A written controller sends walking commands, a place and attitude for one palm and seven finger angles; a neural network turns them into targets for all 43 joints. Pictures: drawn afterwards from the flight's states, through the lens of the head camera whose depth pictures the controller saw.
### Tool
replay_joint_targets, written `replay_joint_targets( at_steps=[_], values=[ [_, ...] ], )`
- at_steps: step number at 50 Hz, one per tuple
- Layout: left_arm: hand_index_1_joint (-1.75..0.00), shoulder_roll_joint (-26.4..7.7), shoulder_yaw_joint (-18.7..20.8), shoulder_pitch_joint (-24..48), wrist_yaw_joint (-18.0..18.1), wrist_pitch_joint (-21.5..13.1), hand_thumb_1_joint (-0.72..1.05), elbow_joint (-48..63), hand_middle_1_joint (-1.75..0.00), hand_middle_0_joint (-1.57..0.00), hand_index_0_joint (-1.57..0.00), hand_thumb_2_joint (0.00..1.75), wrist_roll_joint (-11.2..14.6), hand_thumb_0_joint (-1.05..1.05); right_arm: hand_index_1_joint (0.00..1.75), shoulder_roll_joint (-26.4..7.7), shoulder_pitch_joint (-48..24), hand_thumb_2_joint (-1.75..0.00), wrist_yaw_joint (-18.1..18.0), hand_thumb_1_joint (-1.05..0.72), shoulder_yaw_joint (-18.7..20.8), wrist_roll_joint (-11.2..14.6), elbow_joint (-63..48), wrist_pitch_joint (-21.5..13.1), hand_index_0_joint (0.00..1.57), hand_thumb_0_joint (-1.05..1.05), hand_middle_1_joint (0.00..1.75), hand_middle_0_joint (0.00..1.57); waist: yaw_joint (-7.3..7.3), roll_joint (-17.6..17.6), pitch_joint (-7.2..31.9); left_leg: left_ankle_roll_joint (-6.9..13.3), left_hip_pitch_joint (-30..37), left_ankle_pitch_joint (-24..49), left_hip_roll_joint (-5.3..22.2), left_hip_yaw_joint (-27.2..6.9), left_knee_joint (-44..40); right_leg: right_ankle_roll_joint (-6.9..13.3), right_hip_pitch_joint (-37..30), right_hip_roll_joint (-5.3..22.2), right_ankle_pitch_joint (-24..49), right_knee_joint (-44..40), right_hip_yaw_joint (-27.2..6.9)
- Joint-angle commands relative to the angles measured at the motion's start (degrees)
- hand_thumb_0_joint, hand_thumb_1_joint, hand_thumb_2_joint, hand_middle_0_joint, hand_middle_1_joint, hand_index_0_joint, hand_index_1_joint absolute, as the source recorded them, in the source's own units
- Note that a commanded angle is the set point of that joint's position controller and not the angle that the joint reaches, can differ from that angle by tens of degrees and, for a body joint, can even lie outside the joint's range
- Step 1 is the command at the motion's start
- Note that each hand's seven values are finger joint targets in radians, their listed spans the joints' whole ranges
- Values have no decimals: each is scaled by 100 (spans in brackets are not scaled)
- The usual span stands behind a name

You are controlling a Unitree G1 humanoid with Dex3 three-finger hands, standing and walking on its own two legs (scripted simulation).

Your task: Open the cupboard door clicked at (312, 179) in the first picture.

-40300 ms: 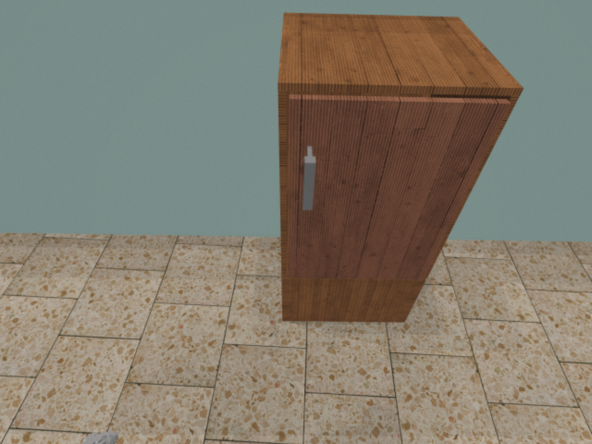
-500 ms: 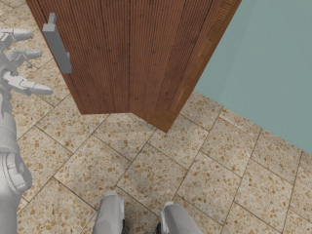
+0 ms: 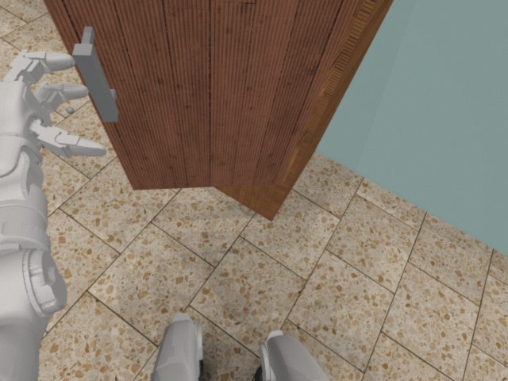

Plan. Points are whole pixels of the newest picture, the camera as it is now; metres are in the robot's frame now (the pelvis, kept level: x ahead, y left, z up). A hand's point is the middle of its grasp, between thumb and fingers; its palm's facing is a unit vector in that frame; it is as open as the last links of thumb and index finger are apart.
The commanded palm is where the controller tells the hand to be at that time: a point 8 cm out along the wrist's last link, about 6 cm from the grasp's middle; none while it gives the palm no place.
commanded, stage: slide the fingers in behind the handle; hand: left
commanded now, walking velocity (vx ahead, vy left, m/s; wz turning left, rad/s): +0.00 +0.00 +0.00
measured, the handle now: (100, 77) +0.56 +0.22 +0.08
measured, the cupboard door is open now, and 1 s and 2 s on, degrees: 37 37 37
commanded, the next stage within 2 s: close the thumb around the handle in 1.24 s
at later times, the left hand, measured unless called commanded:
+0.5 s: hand (94, 109) +0.50 +0.22 +0.08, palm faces +0.06 -1.00 +0.00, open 13.9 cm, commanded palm +0.48 +0.25 +0.08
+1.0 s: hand (114, 107) +0.51 +0.19 +0.08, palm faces +0.08 -1.00 -0.01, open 13.9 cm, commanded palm +0.49 +0.23 +0.08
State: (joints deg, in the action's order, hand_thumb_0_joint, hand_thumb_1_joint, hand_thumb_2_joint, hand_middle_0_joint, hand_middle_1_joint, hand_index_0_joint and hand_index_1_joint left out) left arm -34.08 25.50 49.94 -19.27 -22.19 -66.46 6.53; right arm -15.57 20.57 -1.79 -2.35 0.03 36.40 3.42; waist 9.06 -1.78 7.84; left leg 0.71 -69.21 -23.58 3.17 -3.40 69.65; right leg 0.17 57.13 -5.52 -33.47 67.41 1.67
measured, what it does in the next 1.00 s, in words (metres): stands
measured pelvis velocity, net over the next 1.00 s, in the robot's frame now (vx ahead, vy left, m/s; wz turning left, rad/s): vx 0.01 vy -0.01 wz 0.01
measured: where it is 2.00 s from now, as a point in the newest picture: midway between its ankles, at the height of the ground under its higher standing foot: outside the picture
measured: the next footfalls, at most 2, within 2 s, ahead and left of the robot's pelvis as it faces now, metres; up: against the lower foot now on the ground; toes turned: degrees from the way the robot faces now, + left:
none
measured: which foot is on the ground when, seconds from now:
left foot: down 0.00-1.00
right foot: down 0.00-1.00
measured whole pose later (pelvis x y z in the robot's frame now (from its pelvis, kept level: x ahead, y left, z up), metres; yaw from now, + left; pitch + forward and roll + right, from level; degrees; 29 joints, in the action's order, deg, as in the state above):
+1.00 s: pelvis +0.01 -0.01 +0.00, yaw +0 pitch +23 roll -4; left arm -26.8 21.8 49.1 -10.3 -24.1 -65.6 4.8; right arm -14.5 21.3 0.3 -1.5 -0.9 36.5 4.3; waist 9.2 -2.5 8.4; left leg 0.1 -67.5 -24.2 3.0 -2.8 68.8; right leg 0.8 56.1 -5.3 -34.4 67.6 1.1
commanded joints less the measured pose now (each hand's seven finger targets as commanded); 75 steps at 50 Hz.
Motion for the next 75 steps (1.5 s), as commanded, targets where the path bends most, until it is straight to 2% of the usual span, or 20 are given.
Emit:
replay_joint_targets(
  at_steps=[1, 5, 6, 9, 12, 14, 21, 22, 27, 41, 42, 44, 48, 51, 56, 59, 62, 67, 68, 75],
  values=[
    [-120, -1462, 167, 2240, 86, -416, -50, 1377, -120, -30, -30, 30, 75, 0, 30, -1064, 858, -90, -23, -90, 444, 1, -298, -56, 20, 0, 30, 20, -95, -1137, 2847, 91, 3927, 1475, 24, -238, -713, 176, 418, 73, 1478, -1042, 46],
    [-120, -1295, 93, 2201, 140, -353, -50, 1208, -120, -30, -30, 30, 112, 0, 30, -1043, 875, -90, -6, -90, 432, 4, -302, -44, 20, 0, 30, 20, 3, -772, 2463, 142, 3552, 1215, -8, -180, -721, 148, 295, 58, 1420, -1135, 25],
    [-120, -1451, 177, 2267, 158, -335, -50, 1137, -120, -30, -30, 30, 97, 0, 30, -1069, 853, -90, -17, -90, 426, 16, -296, -40, 20, 0, 30, 20, -2, -676, 2418, 153, 3369, 1123, -4, -146, -700, 121, 242, 67, 1404, -1134, -11],
    [-120, -1301, -12, 2519, 202, -356, -50, 1135, -120, -30, -30, 30, 44, 0, 30, -1053, 847, -90, -28, -90, 427, 7, -273, -62, 20, 0, 30, 20, 98, -757, 2273, 149, 3332, 889, -3, -172, -716, 128, 403, 78, 1215, -1160, -17],
    [-120, -1193, -26, 2533, 228, -480, -50, 1301, -120, -30, -30, 30, 79, 0, 30, -1034, 872, -90, -13, -90, 454, -18, -233, -100, 20, 0, 30, 20, 64, -967, 2668, 126, 3669, 1227, 5, -201, -659, 153, 427, 78, 1403, -1074, 1],
    [-120, -1259, 67, 2387, 216, -446, -50, 1203, -120, -30, -30, 30, 90, 0, 30, -1034, 906, -90, -4, -90, 455, -17, -216, -87, 20, 0, 30, 20, 14, -814, 2681, 136, 3564, 1333, -3, -161, -638, 142, 247, 71, 1536, -1074, -6],
    [-120, -962, -78, 2310, 360, -427, -50, 1522, -120, -30, -30, 30, 50, 0, 30, -987, 898, -90, 49, -90, 488, -25, -267, -53, 20, 0, 30, 20, -55, -1000, 2850, 101, 3854, 1547, -1, -175, -678, 156, 309, 75, 1647, -1036, 28],
    [-120, -746, -208, 2344, 387, -423, -50, 1500, -120, -30, -30, 30, 82, 0, 30, -962, 888, -90, 57, -90, 489, -33, -255, -59, 20, 0, 30, 20, 28, -895, 2716, 119, 3788, 1499, -15, -163, -668, 139, 303, 74, 1652, -1091, 27],
    [-120, -778, -200, 2507, 549, -442, -50, 1387, -120, -30, -30, 30, 10, 0, 30, -969, 913, -90, 70, -90, 481, -44, -209, -53, 20, 0, 30, 20, 75, -814, 2547, 126, 3615, 1377, -29, -151, -672, 130, 294, 77, 1610, -1093, 10],
    [-120, -587, -224, 2429, 827, -554, -50, 1370, -120, -30, -30, 30, -89, 0, 30, -934, 937, -90, 149, -90, 507, -94, -242, -3, 20, 0, 30, 20, 21, -743, 2763, 119, 3655, 1621, -55, -125, -629, 131, 140, 85, 1886, -1023, 2],
    [-120, -390, -372, 2410, 833, -549, -50, 1412, -120, -30, -30, 30, -87, 0, 30, -912, 907, -90, 160, -90, 514, -97, -266, 4, 20, 0, 30, 20, 55, -757, 2748, 123, 3643, 1548, -75, -107, -623, 125, 160, 87, 1839, -1049, 0],
    [-120, -677, -167, 2351, 881, -538, -50, 1315, -120, -30, -30, 30, -113, 0, 30, -938, 925, -90, 152, -90, 505, -94, -258, 20, 20, 0, 30, 20, 16, -658, 2645, 129, 3485, 1502, -71, -94, -633, 127, 35, 79, 1864, -1059, -23],
    [-120, -463, -362, 2460, 869, -566, -50, 1334, -120, -30, -30, 30, -132, 0, 30, -915, 899, -90, 155, -90, 505, -83, -275, 24, 20, 0, 30, 20, 101, -626, 2594, 142, 3472, 1404, -79, -75, -629, 105, 118, 85, 1800, -1081, -34],
    [-120, -682, -195, 2541, 857, -568, -50, 1212, -120, -30, -30, 30, -94, 0, 30, -954, 922, -90, 133, -90, 497, -75, -237, 14, 20, 0, 30, 20, 99, -577, 2558, 153, 3336, 1297, -81, -71, -613, 106, 89, 86, 1736, -1098, -67],
    [-120, -369, -437, 2584, 834, -609, -50, 1321, -120, -30, -30, 30, -98, 0, 30, -926, 925, -90, 145, -90, 519, -83, -215, -1, 20, 0, 30, 20, 103, -846, 2710, 116, 3687, 1490, -63, -123, -612, 133, 313, 95, 1748, -1045, -9],
    [-120, -376, -464, 2664, 879, -560, -50, 1282, -120, -30, -30, 30, -112, 0, 30, -933, 935, -90, 142, -90, 514, -100, -191, 11, 20, 0, 30, 20, 164, -682, 2616, 146, 3521, 1352, -75, -111, -612, 110, 228, 93, 1705, -1099, -29],
    [-120, -325, -482, 2571, 876, -587, -50, 1345, -120, -30, -30, 30, -127, 0, 30, -911, 942, -90, 148, -90, 521, -103, -199, 13, 20, 0, 30, 20, 85, -856, 2770, 126, 3672, 1547, -89, -104, -605, 135, 180, 90, 1845, -1069, -28],
    [-120, -575, -292, 2509, 874, -581, -50, 1326, -120, -30, -30, 30, -107, 0, 30, -941, 938, -90, 136, -90, 515, -96, -182, 18, 20, 0, 30, 20, 70, -733, 2746, 143, 3530, 1524, -90, -76, -598, 124, 48, 88, 1923, -1081, -60],
    [-121, -372, -444, 2482, 841, -566, -44, 1304, -121, -30, -30, 32, -93, 0, 30, -915, 927, -90, 150, -90, 506, -82, -209, 13, 20, 0, 30, 20, 97, -671, 2691, 149, 3485, 1487, -107, -59, -608, 113, 35, 86, 1914, -1097, -53],
    [-125, -592, -246, 2428, 808, -554, -5, 1239, -125, -33, -33, 49, -49, 0, 30, -926, 924, -90, 138, -90, 490, -87, -230, 2, 20, 0, 30, 20, 69, -684, 2622, 173, 3337, 1458, -112, -34, -567, 116, -17, 82, 1948, -1071, -86]
  ],
)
